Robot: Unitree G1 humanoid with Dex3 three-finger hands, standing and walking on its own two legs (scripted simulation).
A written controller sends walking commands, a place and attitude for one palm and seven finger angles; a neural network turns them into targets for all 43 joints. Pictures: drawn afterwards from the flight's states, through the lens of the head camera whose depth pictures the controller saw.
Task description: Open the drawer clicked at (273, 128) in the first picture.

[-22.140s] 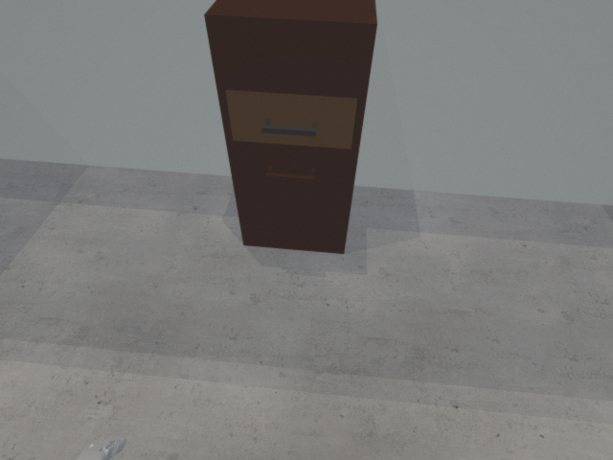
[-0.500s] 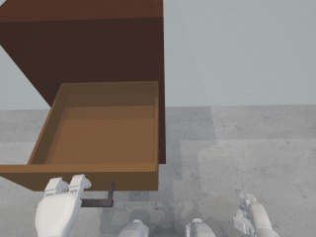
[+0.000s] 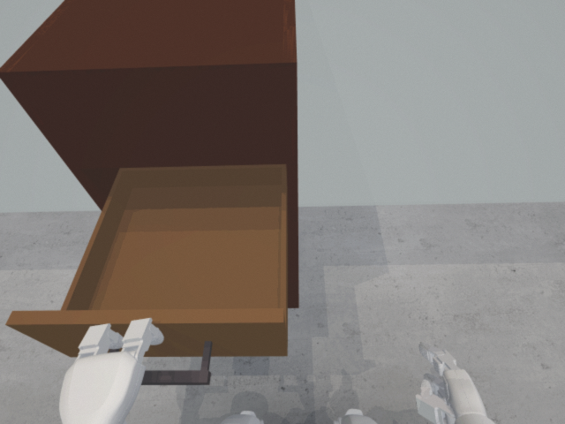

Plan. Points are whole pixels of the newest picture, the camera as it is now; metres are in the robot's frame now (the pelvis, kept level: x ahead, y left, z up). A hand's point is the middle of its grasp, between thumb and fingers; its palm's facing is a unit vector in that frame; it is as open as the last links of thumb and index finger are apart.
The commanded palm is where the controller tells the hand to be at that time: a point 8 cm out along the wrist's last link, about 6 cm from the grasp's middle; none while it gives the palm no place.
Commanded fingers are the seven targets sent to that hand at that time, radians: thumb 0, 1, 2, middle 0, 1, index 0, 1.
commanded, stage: lift the hand off the handle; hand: left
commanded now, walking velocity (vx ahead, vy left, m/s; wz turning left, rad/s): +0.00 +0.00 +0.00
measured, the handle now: (157, 363) +0.21 +0.22 -0.08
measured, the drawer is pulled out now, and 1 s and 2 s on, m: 0.30 0.30 0.30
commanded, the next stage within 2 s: draw the hand back to the body in 1.18 s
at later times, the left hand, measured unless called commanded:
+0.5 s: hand (120, 379) +0.17 +0.22 +0.02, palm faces +0.01 -0.13 -0.99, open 13.5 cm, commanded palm +0.16 +0.22 +0.08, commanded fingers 0.00 -0.50 0.30 -0.30 -1.20 -0.30 -1.20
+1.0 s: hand (112, 362) +0.18 +0.22 +0.06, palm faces +0.02 -0.13 -0.99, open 13.8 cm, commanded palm +0.16 +0.22 +0.11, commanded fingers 0.00 -0.50 0.30 -0.30 -1.20 -0.30 -1.20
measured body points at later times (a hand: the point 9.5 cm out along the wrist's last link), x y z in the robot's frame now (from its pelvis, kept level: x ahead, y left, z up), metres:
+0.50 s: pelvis +0.01 +0.00 +0.02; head +0.04 -0.02 +0.46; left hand +0.17 +0.23 +0.07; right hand +0.21 -0.21 -0.08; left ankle -0.02 +0.11 -0.67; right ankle +0.02 -0.11 -0.67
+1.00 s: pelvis +0.02 +0.00 +0.03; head +0.04 -0.04 +0.48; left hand +0.18 +0.22 +0.11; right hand +0.22 -0.22 -0.06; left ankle -0.02 +0.11 -0.67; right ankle +0.02 -0.11 -0.67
